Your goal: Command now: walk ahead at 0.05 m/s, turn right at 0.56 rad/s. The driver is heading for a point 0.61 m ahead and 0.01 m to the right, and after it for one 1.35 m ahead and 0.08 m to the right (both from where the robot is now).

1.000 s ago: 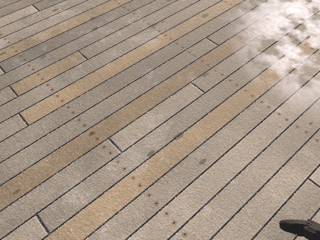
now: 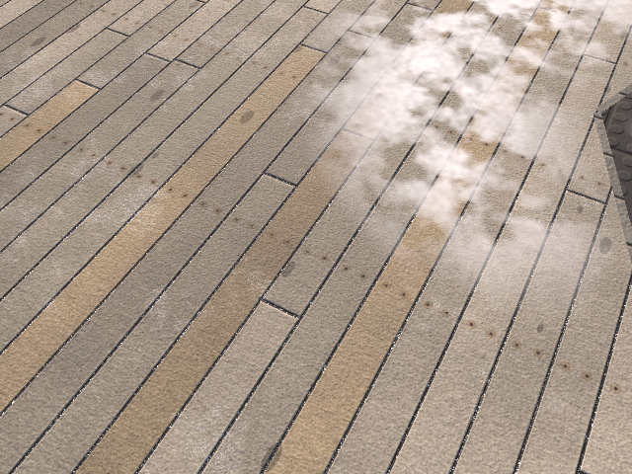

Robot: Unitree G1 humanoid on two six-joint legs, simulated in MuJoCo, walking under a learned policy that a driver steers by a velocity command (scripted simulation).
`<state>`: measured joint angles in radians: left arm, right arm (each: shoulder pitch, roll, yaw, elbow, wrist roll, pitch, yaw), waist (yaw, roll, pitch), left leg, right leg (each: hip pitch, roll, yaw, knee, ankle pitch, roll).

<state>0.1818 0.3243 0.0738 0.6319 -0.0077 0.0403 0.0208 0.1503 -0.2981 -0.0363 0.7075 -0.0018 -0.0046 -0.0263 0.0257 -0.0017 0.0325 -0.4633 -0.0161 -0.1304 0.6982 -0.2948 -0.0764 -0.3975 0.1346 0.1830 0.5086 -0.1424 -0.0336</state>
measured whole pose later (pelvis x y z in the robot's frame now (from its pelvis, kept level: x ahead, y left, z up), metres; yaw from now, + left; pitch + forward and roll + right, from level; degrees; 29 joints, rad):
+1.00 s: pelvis +0.15 +0.00 +0.00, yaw -5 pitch +2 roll -2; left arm 0.35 0.29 0.09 0.82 -0.02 -0.05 0.01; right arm 0.15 -0.27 -0.05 0.71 0.02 -0.02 0.05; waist 0.07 0.01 0.01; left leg -0.58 0.07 0.03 0.65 -0.14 0.04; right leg 0.12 -0.03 -0.21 0.22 -0.37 0.05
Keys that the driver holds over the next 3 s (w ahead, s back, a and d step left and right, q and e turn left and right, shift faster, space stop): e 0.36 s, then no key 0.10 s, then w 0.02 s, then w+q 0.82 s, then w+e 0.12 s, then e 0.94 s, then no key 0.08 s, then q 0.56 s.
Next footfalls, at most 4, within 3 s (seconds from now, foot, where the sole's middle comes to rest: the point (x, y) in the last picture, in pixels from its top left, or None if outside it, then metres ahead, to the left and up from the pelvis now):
0.04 left None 0.09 0.14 -0.77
0.46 right None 0.01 -0.12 -0.77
1.04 left None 0.33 0.11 -0.77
1.54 right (365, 373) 0.67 -0.06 -0.77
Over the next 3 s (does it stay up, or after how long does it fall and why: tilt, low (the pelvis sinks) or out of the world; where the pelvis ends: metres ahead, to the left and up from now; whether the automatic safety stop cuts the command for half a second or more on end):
stays up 0.59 0.06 0.00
